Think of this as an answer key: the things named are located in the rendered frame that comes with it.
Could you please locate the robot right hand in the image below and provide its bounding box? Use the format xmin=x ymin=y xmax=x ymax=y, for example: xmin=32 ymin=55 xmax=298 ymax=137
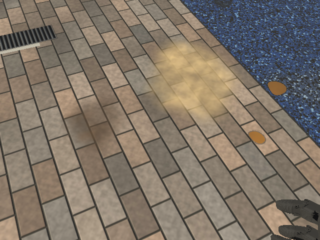
xmin=270 ymin=199 xmax=320 ymax=240

